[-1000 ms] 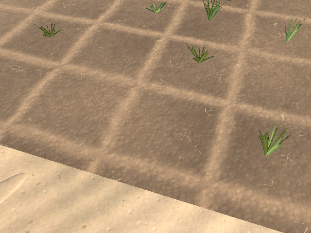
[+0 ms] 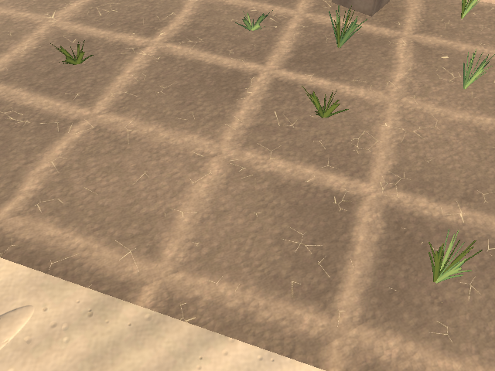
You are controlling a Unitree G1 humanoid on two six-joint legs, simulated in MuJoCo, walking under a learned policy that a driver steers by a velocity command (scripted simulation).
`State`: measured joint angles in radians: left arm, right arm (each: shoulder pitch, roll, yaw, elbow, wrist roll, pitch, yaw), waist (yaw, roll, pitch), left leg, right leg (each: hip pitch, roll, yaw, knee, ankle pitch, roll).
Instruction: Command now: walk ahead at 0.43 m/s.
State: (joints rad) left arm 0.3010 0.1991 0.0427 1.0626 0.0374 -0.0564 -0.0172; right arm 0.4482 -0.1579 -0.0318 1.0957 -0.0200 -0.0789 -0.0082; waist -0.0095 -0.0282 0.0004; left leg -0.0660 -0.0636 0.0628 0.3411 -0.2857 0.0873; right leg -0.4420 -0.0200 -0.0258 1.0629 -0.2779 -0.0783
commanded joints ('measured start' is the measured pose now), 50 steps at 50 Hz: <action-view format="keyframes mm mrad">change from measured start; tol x32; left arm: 1 -33 33 9 -56 -1 3 -10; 9 -356 3 -16 -194 -23 15 -10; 16 212 229 67 -60 19 -10 26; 50 148 -8 -45 77 -26 37 70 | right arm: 1 122 -77 -1 9 4 -20 -6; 50 -144 -55 5 -17 18 52 -31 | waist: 1 7 99 111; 50 14 29 29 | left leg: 1 116 258 -226 -174 389 72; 13 126 255 -76 129 1134 36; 17 -514 -7 -116 1110 -188 13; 36 -230 77 -19 214 111 -31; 40 49 327 -244 112 805 115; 50 -65 175 -165 35 421 18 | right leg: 1 -275 -28 -15 16 64 17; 14 336 104 -100 -557 172 -99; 17 701 -378 752 -793 -61 -320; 27 242 -141 21 -797 979 -124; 36 346 -172 59 -698 774 -100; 41 253 -2 11 -617 -109 13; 50 332 -64 64 -737 126 16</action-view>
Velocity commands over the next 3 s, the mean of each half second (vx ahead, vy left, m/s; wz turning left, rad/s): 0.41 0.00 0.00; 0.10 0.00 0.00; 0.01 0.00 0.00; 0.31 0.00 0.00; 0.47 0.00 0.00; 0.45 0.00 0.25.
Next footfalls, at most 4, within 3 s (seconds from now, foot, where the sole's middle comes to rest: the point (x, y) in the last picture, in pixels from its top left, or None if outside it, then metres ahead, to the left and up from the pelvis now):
0.30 right None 0.33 -0.07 -0.78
0.76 left None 0.46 0.10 -0.78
1.80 left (194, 367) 0.53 0.14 -0.78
2.40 right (253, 258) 0.91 -0.03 -0.84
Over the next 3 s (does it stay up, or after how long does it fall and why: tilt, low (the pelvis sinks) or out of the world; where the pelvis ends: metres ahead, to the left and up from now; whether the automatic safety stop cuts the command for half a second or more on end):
stays up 1.10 0.05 -0.08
